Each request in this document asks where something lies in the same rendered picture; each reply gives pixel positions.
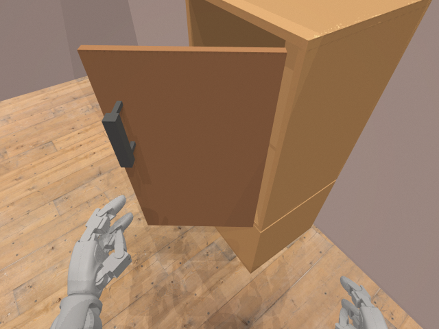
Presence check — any robot left hand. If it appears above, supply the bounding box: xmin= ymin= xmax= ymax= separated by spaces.
xmin=67 ymin=195 xmax=133 ymax=299

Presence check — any handle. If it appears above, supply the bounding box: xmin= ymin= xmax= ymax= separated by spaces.
xmin=102 ymin=101 xmax=136 ymax=168

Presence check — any cupboard door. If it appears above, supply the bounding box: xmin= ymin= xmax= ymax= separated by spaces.
xmin=77 ymin=45 xmax=287 ymax=227

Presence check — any left robot forearm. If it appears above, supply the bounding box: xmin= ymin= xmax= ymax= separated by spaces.
xmin=50 ymin=293 xmax=103 ymax=329

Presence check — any robot right hand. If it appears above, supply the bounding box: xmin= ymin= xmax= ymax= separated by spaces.
xmin=335 ymin=276 xmax=388 ymax=329

